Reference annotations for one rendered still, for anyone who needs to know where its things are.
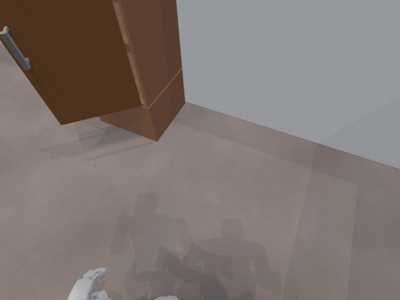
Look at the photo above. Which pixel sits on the robot left hand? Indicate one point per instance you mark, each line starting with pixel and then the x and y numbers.
pixel 82 290

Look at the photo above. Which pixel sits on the handle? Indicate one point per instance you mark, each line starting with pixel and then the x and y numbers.
pixel 24 62

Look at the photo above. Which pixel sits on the cupboard door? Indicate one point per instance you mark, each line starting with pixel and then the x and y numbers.
pixel 79 63

